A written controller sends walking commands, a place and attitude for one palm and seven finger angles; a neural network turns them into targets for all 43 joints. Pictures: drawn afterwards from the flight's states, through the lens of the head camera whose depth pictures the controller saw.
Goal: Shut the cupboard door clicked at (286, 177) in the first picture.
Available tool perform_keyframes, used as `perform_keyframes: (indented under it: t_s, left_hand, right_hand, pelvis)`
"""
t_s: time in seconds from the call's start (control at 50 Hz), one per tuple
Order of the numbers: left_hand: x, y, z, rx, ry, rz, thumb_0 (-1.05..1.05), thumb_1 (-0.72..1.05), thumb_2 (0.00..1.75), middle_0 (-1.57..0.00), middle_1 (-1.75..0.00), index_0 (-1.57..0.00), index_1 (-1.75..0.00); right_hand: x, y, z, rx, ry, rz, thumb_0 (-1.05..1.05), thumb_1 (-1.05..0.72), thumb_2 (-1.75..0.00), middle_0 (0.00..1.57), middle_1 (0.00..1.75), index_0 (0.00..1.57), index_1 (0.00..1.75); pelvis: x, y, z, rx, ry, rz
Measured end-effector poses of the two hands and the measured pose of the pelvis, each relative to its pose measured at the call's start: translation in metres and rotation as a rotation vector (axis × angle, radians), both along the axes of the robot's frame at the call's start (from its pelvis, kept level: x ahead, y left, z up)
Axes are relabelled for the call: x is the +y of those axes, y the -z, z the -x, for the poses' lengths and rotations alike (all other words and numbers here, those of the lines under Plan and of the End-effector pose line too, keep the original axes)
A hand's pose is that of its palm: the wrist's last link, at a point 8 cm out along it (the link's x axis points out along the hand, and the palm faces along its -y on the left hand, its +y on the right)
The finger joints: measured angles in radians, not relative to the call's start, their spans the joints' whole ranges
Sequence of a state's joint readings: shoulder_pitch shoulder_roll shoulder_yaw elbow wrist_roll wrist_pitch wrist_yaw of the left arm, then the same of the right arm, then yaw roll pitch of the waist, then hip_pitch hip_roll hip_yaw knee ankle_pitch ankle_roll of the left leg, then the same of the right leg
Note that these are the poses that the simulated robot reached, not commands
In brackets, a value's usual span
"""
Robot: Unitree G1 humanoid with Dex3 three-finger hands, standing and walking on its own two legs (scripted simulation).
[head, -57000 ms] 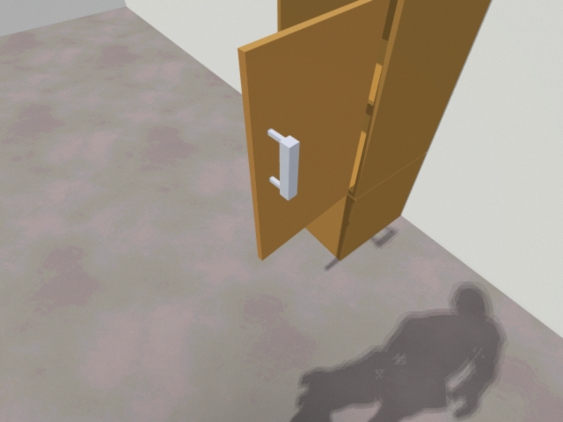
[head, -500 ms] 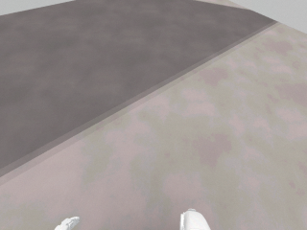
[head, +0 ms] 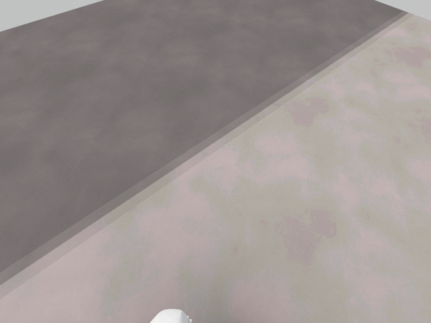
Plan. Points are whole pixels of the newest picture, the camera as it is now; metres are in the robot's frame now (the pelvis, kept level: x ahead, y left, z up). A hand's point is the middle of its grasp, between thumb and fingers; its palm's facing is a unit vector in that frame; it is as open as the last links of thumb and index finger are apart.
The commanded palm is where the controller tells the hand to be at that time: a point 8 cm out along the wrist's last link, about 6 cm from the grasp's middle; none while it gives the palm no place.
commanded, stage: turn to face it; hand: left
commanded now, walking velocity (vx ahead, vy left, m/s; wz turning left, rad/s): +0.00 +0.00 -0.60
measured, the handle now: out of the picture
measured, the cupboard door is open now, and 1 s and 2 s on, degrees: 23 23 23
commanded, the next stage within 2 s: none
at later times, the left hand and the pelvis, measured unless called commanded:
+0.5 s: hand (98, 308) +0.16 +0.26 -0.18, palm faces -0.17 -0.97 -0.20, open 7.4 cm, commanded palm none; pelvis +0.07 +0.07 +0.00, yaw -17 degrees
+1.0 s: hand (169, 251) +0.28 +0.12 -0.15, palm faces -0.59 -0.76 -0.27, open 7.4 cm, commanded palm none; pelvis +0.06 +0.03 -0.01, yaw -36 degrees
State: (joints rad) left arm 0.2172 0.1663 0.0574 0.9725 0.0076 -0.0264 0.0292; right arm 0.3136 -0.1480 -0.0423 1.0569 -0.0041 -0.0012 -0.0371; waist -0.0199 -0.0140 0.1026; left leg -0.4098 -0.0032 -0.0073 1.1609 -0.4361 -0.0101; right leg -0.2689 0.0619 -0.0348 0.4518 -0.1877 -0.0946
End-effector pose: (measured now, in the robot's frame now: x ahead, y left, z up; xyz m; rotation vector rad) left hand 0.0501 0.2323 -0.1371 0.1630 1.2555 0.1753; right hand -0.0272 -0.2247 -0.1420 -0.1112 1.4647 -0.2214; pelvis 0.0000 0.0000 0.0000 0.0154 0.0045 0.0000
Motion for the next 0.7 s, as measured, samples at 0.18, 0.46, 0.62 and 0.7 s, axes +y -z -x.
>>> perform_keyframes:
  t_s: [0.18,0.46,0.62,0.7]
  left_hand:
    - [0.019,-0.006,0.009,0.142,0.013,-0.017,0.00,0.92,0.90,-0.20,-0.30,-0.20,-0.30]
    - [0.077,0.019,-0.094,0.067,0.161,0.017,0.01,0.91,0.90,-0.20,-0.30,-0.20,-0.30]
    - [0.081,-0.001,-0.176,-0.007,0.342,-0.001,0.01,0.91,0.90,-0.20,-0.30,-0.20,-0.30]
    - [0.062,-0.007,-0.209,-0.026,0.437,-0.013,0.01,0.91,0.90,-0.20,-0.30,-0.20,-0.30]
  right_hand:
    - [-0.004,-0.010,-0.147,-0.295,-0.050,0.028,0.00,-0.91,-0.89,0.20,0.30,0.19,0.30]
    - [0.034,-0.041,-0.193,-0.447,0.003,0.141,0.00,-0.91,-0.89,0.20,0.30,0.20,0.30]
    - [0.036,-0.043,-0.105,-0.289,0.184,0.180,0.00,-0.90,-0.89,0.20,0.30,0.20,0.30]
    - [0.037,-0.036,-0.053,-0.204,0.295,0.180,0.00,-0.90,-0.89,0.20,0.30,0.20,0.30]
  pelvis:
    - [0.012,-0.003,-0.029,0.026,0.089,0.010]
    - [0.065,0.006,-0.066,0.012,0.272,0.028]
    - [0.075,-0.005,-0.072,0.019,0.387,0.064]
    - [0.072,-0.005,-0.073,0.025,0.449,0.059]
